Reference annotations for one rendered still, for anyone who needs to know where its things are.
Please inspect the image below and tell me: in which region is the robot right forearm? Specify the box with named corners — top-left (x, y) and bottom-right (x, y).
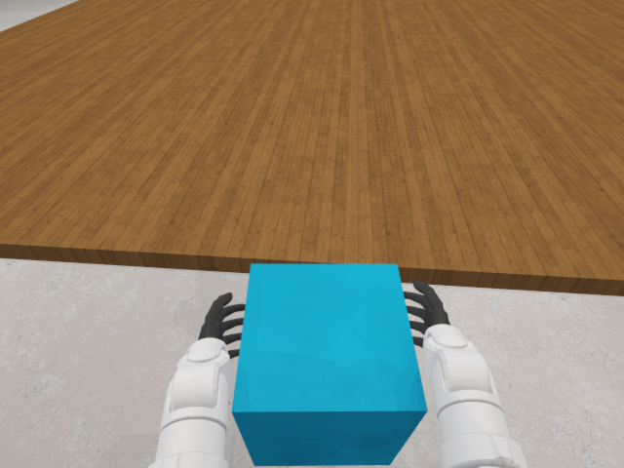
top-left (423, 324), bottom-right (528, 468)

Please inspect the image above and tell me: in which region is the robot left hand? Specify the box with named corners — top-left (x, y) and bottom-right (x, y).
top-left (198, 292), bottom-right (246, 359)

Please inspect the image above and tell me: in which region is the robot right hand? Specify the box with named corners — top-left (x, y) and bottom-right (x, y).
top-left (404, 280), bottom-right (450, 348)

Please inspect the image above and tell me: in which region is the robot left forearm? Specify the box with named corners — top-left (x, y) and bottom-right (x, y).
top-left (148, 337), bottom-right (232, 468)

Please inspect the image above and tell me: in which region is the carton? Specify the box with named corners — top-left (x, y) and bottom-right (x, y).
top-left (232, 264), bottom-right (428, 466)

